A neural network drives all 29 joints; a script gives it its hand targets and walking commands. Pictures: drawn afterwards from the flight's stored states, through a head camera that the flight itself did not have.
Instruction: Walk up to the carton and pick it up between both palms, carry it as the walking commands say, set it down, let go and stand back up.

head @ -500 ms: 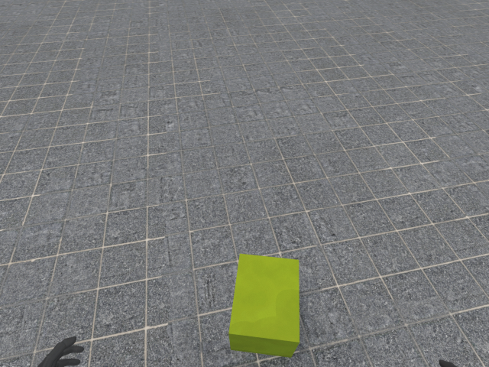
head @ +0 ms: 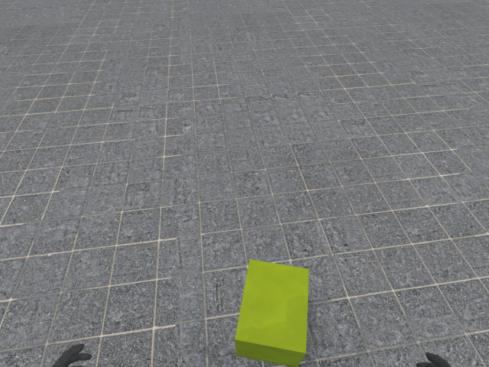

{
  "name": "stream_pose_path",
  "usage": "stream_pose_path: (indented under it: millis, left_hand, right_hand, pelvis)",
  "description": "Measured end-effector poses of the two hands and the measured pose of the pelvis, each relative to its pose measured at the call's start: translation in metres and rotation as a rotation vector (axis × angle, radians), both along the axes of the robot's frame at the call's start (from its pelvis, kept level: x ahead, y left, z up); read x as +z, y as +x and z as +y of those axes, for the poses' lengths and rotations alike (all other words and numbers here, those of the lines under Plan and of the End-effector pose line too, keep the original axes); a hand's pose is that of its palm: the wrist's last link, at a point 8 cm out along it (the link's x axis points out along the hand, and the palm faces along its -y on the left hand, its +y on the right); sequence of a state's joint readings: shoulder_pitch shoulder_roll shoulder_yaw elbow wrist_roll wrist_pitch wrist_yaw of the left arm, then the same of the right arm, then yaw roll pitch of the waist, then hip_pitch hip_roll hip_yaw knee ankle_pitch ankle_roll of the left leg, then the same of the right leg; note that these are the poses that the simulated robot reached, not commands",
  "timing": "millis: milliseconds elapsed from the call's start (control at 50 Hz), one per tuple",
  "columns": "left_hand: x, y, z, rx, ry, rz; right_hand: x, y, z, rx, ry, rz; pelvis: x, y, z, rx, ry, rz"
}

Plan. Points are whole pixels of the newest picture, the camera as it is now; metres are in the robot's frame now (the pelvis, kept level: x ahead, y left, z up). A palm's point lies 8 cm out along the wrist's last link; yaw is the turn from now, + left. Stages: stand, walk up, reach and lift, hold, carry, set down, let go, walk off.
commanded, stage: walk up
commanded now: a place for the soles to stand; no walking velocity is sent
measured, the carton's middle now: (272, 312) +0.45 -0.06 -0.66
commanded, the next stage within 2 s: reach and lift in 0.34 s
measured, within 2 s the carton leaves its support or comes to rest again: neither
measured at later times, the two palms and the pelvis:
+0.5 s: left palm (73, 359) +0.16 +0.31 -0.08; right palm out of the picture +0.14 -0.30 -0.08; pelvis -0.02 +0.00 -0.01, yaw -6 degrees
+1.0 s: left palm (124, 313) +0.25 +0.27 -0.13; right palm (403, 334) +0.24 -0.27 -0.14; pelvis -0.06 -0.01 -0.05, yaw -7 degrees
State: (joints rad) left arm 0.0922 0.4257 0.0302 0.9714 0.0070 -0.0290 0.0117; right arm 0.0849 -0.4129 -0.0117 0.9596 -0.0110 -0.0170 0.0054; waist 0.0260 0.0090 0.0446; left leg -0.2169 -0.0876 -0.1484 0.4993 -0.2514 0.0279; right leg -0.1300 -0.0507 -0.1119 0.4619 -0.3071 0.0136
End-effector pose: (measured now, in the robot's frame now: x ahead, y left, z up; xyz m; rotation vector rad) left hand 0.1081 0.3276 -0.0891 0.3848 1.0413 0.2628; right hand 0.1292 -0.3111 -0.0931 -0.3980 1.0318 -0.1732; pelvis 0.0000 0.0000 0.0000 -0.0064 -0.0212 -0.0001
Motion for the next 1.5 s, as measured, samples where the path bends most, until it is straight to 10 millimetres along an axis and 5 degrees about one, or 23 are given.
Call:
stream_pose_path:
  millis: [340, 480, 620, 820, 960, 1240, 1500]
  left_hand:
    - [-0.001, 0.002, 0.006, 0.013, -0.008, 0.005]
    - [0.008, 0.047, -0.018, -0.05, -0.037, -0.077]
    - [-0.006, 0.063, -0.032, -0.036, -0.07, -0.078]
    - [-0.024, 0.102, -0.049, -0.038, -0.117, -0.14]
    - [-0.039, 0.13, -0.057, -0.038, -0.163, -0.166]
    - [-0.071, 0.214, -0.099, -0.106, -0.23, -0.234]
    - [-0.095, 0.287, -0.133, -0.116, -0.281, -0.328]
  right_hand:
    - [0.004, 0.003, 0.002, -0.005, -0.018, 0.013]
    - [0.011, 0.016, 0.01, -0.049, 0.044, -0.064]
    - [-0.005, 0.01, 0.003, -0.076, 0.055, -0.051]
    - [-0.028, 0.078, 0.022, -0.054, 0.092, -0.138]
    - [-0.041, 0.107, 0.038, -0.056, 0.117, -0.161]
    - [-0.065, 0.161, 0.042, -0.098, 0.151, -0.228]
    - [-0.087, 0.229, 0.053, -0.117, 0.217, -0.326]
  pelvis:
    - [0.002, 0.002, 0.004, 0.007, -0.002, -0.001]
    - [-0.005, -0.015, 0.003, -0.091, -0.007, 0.041]
    - [-0.017, -0.023, -0.003, -0.138, 0.012, 0.083]
    - [-0.04, -0.042, -0.011, -0.131, 0.022, 0.174]
    - [-0.051, -0.055, -0.01, -0.123, 0.021, 0.272]
    - [-0.074, -0.081, 0.007, -0.141, 0.025, 0.425]
    - [-0.093, -0.082, 0.013, -0.153, 0.046, 0.588]
